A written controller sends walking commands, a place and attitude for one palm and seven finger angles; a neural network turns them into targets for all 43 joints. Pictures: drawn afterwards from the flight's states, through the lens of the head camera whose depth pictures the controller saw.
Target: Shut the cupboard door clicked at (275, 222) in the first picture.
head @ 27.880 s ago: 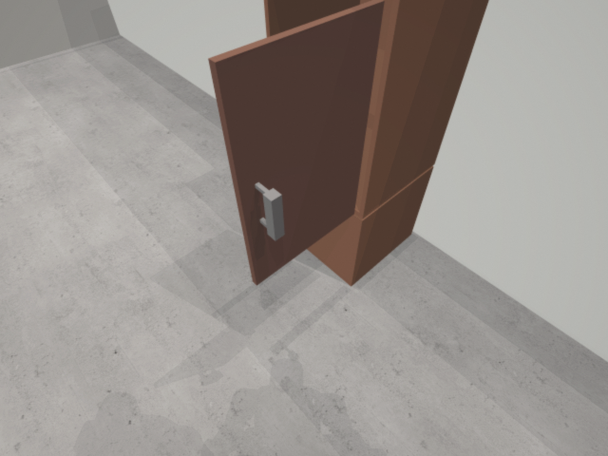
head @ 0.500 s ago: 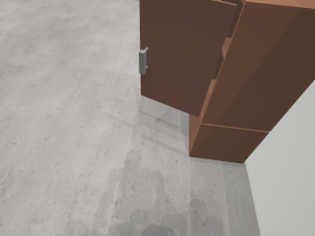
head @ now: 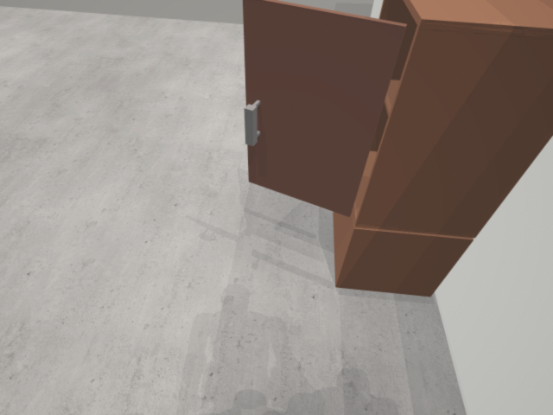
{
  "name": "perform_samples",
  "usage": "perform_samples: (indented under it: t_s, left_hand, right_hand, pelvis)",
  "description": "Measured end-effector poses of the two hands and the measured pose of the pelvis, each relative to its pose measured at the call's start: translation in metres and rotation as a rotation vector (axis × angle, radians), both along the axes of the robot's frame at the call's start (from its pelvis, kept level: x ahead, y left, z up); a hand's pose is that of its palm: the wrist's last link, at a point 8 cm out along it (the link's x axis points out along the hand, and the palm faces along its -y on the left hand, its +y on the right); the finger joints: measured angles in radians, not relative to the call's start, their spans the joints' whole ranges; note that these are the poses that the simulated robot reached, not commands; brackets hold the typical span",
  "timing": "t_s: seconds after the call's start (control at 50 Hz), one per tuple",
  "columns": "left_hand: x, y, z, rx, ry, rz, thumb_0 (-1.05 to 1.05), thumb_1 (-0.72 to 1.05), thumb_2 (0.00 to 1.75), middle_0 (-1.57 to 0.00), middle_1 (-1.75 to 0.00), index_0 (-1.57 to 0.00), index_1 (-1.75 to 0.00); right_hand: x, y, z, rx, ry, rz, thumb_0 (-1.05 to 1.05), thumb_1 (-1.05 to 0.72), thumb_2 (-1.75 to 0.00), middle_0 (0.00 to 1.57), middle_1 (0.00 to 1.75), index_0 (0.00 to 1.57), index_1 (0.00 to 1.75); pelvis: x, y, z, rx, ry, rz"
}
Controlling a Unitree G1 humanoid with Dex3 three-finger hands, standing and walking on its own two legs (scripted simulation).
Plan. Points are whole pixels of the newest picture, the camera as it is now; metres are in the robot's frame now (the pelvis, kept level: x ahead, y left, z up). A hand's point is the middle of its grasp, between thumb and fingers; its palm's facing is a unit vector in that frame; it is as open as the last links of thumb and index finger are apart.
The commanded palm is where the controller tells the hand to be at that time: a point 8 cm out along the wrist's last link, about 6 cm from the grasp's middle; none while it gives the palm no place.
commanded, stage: let the arm hang, fingers relaxed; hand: left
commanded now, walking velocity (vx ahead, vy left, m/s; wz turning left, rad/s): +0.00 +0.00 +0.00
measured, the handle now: (254, 122) +0.90 +0.11 -0.07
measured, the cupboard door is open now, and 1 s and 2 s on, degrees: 70 70 70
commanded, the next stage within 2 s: look to check the result in 0.08 s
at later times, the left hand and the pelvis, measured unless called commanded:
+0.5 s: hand out of the picture +0.03 +0.19 -0.17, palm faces +0.01 -0.97 -0.24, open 7.4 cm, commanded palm none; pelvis +0.02 -0.01 +0.00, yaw +0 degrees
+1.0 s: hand out of the picture +0.07 +0.19 -0.18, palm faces +0.10 -0.97 -0.24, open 7.4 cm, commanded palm none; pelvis +0.03 -0.02 -0.01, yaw +5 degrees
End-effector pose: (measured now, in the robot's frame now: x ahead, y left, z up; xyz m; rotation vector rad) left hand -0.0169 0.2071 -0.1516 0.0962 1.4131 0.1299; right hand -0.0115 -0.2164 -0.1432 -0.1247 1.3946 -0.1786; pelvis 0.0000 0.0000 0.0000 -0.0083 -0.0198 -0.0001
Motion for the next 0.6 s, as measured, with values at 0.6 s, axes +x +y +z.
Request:
perform_samples:
  t_s: [0.6]
  left_hand:
    - [0.057, 0.029, 0.016, 0.103, -0.055, -0.041, 0.00, 0.91, 0.90, -0.20, -0.29, -0.20, -0.30]
  right_hand:
    - [0.054, -0.048, 0.008, -0.063, -0.048, 0.043, 0.01, -0.91, -0.90, 0.20, 0.30, 0.20, 0.30]
  pelvis:
    - [0.021, -0.015, 0.004, 0.003, -0.008, -0.003]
